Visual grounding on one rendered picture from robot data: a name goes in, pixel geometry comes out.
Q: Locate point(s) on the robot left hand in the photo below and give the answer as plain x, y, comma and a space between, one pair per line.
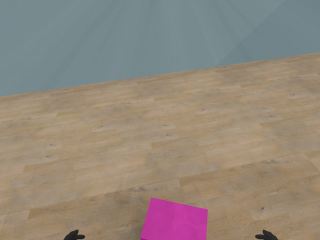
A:
73, 235

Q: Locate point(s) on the robot right hand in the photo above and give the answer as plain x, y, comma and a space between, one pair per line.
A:
267, 236

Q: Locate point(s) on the carton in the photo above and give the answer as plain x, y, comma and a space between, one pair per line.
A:
166, 220

